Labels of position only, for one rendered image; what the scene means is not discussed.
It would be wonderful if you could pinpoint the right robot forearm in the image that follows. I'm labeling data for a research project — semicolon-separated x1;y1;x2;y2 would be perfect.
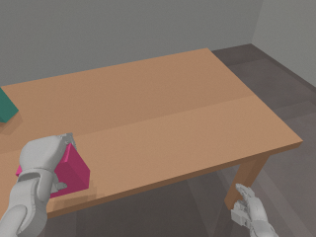
249;219;278;237

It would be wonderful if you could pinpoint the sponge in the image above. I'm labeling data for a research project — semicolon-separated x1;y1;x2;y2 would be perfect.
15;143;91;198

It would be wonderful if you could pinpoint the left robot hand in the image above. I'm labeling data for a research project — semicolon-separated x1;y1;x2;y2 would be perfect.
19;132;77;194

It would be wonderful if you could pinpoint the left robot forearm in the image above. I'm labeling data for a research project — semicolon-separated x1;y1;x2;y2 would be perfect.
0;168;54;237

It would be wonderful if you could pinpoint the right robot hand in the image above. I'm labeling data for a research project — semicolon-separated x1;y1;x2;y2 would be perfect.
230;183;269;228

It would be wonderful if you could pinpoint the table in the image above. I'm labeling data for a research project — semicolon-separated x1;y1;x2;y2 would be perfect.
0;47;303;220

